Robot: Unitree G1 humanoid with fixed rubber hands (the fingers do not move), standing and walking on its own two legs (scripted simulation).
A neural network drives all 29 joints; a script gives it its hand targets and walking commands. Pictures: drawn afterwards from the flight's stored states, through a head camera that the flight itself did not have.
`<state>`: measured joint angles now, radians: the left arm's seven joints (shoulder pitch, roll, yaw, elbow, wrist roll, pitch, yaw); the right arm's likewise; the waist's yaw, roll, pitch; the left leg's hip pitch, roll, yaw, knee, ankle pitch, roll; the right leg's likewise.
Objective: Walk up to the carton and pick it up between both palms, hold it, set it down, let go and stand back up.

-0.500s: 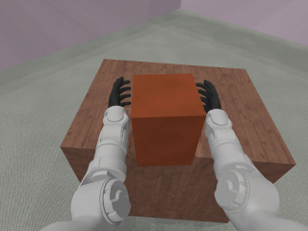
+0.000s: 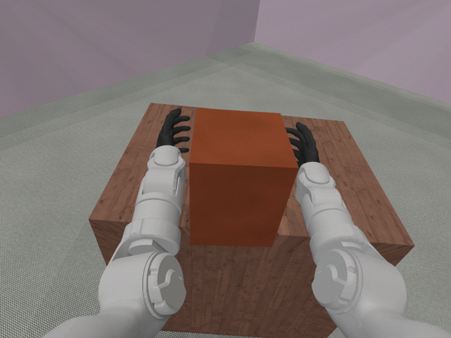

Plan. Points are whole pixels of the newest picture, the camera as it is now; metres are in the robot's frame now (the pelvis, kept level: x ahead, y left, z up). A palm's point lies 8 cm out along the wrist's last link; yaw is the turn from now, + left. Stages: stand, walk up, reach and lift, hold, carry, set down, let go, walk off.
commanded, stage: reach and lift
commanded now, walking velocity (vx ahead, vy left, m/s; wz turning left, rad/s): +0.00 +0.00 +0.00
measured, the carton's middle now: (235, 179) +0.41 +0.06 +0.11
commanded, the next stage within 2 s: hold in 1.68 s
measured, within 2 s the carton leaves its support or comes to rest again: neither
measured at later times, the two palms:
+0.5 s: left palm (167, 138) +0.38 +0.18 +0.21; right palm (316, 160) +0.40 -0.08 +0.20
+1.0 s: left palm (171, 122) +0.39 +0.17 +0.23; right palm (324, 148) +0.40 -0.08 +0.22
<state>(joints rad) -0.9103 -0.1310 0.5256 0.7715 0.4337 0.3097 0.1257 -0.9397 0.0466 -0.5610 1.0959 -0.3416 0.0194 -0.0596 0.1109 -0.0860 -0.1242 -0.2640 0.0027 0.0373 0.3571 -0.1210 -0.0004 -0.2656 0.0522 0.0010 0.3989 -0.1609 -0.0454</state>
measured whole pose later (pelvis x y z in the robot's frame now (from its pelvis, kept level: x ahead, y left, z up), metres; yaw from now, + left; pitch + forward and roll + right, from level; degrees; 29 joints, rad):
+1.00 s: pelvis -0.01 +0.00 +0.00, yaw +0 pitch -2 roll +1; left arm -0.96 0.00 0.40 0.66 0.33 0.57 0.07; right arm -0.99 0.03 -0.24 0.97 -0.01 0.26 -0.20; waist 0.01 -0.08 -0.12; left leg -0.20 0.00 0.04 0.36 -0.12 0.00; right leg -0.20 0.05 0.00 0.39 -0.16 -0.05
